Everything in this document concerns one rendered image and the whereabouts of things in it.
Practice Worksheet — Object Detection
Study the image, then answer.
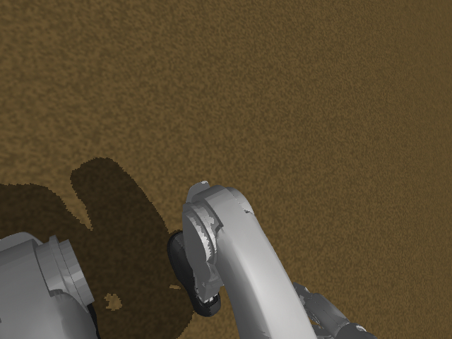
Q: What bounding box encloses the right robot arm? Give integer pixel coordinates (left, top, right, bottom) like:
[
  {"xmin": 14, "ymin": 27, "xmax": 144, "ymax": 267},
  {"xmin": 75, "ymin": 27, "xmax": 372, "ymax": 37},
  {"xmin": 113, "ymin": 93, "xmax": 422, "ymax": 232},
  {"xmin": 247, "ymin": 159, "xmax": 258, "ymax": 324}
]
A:
[{"xmin": 335, "ymin": 323, "xmax": 378, "ymax": 339}]

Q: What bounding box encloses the left robot foot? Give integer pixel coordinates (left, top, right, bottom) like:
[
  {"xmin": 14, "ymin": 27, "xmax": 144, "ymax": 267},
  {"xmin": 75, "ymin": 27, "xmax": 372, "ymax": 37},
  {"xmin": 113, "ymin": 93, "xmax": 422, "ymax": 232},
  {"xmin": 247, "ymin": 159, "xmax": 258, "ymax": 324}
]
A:
[{"xmin": 87, "ymin": 303, "xmax": 101, "ymax": 339}]

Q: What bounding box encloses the right robot foot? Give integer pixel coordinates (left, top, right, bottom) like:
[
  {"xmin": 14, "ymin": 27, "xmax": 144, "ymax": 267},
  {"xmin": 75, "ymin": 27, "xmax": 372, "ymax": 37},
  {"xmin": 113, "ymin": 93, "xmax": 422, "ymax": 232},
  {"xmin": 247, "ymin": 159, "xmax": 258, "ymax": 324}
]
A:
[{"xmin": 167, "ymin": 231, "xmax": 221, "ymax": 317}]

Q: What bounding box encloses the right robot hand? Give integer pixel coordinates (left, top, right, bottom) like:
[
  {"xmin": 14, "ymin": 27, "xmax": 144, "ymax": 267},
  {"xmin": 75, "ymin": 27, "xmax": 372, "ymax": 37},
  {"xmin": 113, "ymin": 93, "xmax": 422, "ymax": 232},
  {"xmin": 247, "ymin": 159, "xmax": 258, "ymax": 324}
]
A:
[{"xmin": 293, "ymin": 282, "xmax": 351, "ymax": 339}]

